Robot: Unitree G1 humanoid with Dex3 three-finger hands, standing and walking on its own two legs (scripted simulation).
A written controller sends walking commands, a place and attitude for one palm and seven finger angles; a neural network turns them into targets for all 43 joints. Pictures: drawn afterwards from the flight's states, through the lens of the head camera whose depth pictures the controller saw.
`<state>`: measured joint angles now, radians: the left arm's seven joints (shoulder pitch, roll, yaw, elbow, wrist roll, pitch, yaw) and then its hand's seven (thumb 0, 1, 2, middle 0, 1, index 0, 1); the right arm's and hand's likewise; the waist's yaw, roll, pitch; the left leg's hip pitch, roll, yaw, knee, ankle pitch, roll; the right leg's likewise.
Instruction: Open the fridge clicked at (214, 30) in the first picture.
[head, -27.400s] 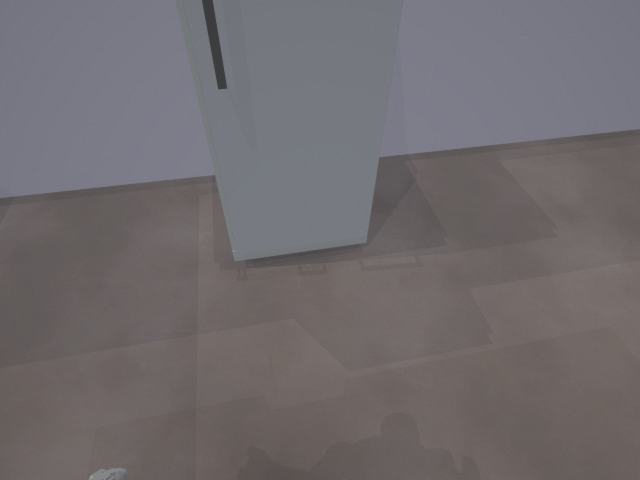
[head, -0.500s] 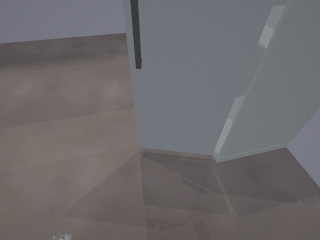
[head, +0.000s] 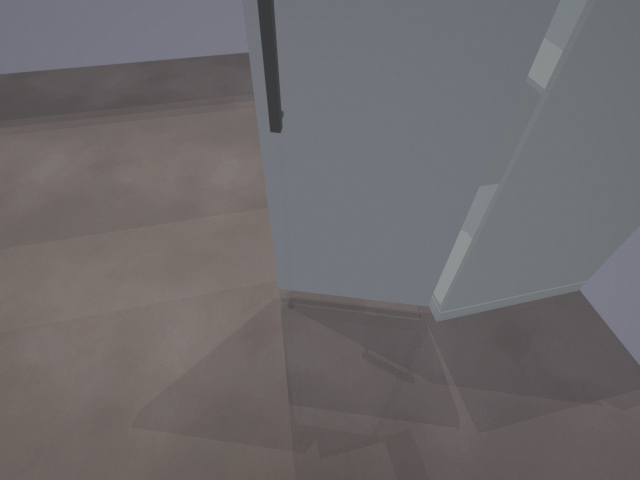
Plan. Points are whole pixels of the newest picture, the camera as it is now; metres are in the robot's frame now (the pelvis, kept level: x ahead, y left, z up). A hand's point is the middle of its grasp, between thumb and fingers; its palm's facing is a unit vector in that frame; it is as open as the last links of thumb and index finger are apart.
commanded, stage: look to check the result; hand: left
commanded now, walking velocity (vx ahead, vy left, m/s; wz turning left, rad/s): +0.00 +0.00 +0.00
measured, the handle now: (269, 8) +0.78 +0.14 +0.23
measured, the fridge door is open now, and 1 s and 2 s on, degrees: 69 69 69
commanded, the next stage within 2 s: stand and wait in 0.12 s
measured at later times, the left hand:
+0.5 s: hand out of the picture +0.09 +0.23 -0.16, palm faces -0.04 -0.94 -0.34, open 7.4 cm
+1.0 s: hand out of the picture +0.08 +0.21 -0.16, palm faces -0.04 -0.94 -0.33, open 7.4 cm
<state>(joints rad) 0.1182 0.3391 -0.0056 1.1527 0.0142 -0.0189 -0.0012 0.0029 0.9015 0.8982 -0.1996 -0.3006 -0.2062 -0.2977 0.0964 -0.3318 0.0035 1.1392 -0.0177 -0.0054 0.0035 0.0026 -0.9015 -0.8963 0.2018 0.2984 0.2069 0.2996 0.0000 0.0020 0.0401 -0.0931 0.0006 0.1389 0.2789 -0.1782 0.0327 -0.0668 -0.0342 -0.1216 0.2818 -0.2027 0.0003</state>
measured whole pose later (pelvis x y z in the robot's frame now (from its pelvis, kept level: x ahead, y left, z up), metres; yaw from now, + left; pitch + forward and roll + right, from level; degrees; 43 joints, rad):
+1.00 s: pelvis +0.00 -0.03 +0.00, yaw -1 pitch -1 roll +0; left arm 0.11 0.32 -0.01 1.15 0.01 -0.03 0.00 0.00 0.90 0.90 -0.20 -0.30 -0.21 -0.30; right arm 0.12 -0.33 0.00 1.15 -0.02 0.00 0.00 0.00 -0.90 -0.90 0.20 0.30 0.21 0.30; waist -0.01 0.01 0.03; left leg -0.07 0.04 0.14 0.26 -0.17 -0.01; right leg -0.04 0.01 -0.12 0.25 -0.20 -0.04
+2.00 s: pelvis +0.00 -0.03 +0.00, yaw -1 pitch -1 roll +0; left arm 0.11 0.33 0.00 1.15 0.01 -0.03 0.00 0.00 0.90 0.90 -0.20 -0.30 -0.21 -0.30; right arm 0.12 -0.33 0.00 1.15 -0.02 0.00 -0.01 0.00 -0.90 -0.90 0.20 0.30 0.21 0.30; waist -0.01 0.00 0.03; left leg -0.07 0.05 0.14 0.26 -0.17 -0.02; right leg -0.04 0.02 -0.12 0.24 -0.19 -0.05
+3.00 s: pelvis +0.00 -0.03 +0.00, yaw -1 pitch -1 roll +0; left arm 0.10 0.34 -0.01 1.15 0.01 -0.03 0.00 0.00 0.90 0.90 -0.20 -0.30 -0.21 -0.30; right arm 0.12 -0.34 0.00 1.15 -0.02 0.00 0.00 0.00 -0.90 -0.90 0.20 0.30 0.21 0.30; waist -0.01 0.00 0.03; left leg -0.07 0.04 0.14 0.24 -0.15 0.00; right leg -0.04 0.01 -0.11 0.24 -0.18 -0.04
